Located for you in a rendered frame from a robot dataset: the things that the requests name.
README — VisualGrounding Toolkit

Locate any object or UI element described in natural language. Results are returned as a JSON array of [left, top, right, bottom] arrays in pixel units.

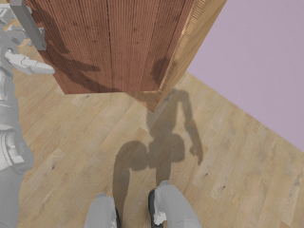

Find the handle
[[9, 0, 47, 50]]

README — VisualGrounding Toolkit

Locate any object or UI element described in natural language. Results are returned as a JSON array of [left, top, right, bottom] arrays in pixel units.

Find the robot right foot
[[148, 190, 163, 228]]

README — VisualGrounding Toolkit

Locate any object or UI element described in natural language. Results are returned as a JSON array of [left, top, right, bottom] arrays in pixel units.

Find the left robot hand
[[0, 3, 55, 75]]

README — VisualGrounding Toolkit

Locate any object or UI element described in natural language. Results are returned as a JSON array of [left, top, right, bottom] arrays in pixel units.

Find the left robot upper arm
[[0, 131, 34, 228]]

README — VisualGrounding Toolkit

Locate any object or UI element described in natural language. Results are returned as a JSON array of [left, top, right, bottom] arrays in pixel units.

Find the left robot forearm
[[0, 61, 23, 137]]

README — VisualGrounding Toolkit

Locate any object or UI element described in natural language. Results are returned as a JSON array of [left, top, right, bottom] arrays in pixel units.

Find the cupboard door
[[6, 0, 195, 95]]

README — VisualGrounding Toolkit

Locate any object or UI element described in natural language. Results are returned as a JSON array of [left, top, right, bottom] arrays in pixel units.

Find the right robot shin
[[154, 180, 170, 224]]

